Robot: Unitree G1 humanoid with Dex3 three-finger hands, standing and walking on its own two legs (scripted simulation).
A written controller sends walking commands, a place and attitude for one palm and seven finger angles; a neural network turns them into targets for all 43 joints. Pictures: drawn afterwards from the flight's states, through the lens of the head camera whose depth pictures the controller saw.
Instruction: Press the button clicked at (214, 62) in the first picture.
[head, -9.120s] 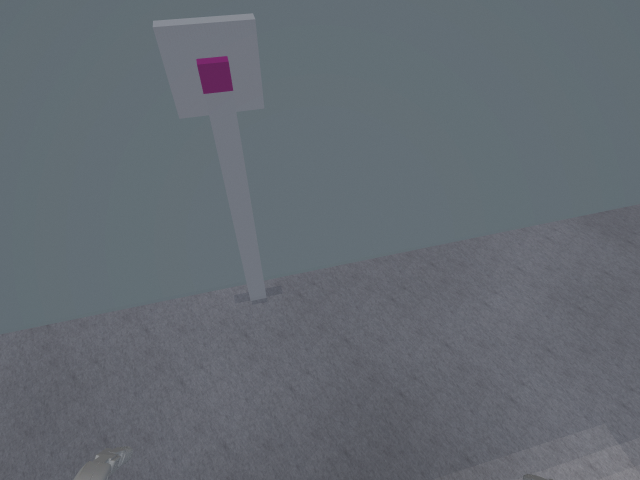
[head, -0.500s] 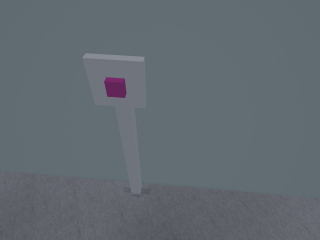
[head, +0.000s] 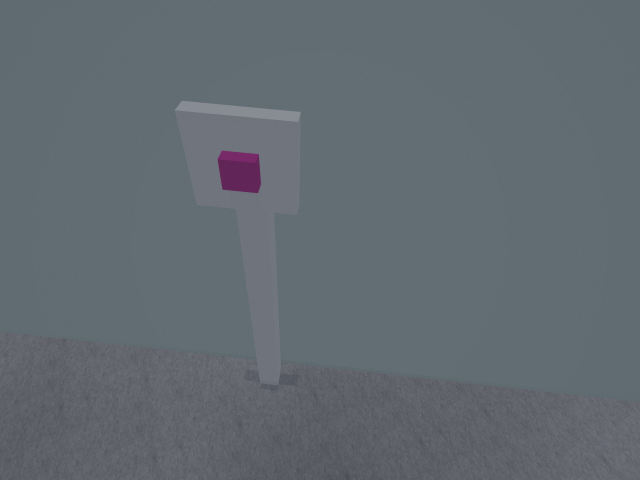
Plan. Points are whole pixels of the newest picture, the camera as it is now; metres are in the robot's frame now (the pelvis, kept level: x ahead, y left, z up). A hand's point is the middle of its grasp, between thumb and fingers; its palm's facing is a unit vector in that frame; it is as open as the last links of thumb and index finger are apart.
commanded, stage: shuffle to correct the standing spot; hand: left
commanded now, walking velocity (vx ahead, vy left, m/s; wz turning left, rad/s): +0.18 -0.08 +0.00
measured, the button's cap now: (240, 171) +0.53 +0.17 +0.11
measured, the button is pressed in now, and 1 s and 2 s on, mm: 0 0 0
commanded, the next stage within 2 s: come to a stop and stand still in 0.04 s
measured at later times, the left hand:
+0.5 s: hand out of the picture +0.03 +0.15 -0.18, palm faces +0.03 -0.99 -0.16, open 7.3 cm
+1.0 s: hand out of the picture -0.02 +0.19 -0.17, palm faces +0.01 -0.97 -0.23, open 7.3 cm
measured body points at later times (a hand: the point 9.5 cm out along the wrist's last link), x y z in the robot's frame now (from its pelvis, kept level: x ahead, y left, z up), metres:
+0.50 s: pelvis +0.03 -0.01 +0.00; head +0.05 +0.01 +0.45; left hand +0.03 +0.21 -0.17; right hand +0.05 -0.24 -0.15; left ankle +0.03 +0.10 -0.74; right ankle +0.01 -0.13 -0.74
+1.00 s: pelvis -0.05 -0.01 +0.00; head -0.06 -0.01 +0.44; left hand -0.02 +0.24 -0.15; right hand -0.02 -0.24 -0.16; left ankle +0.03 +0.10 -0.74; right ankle +0.01 -0.13 -0.74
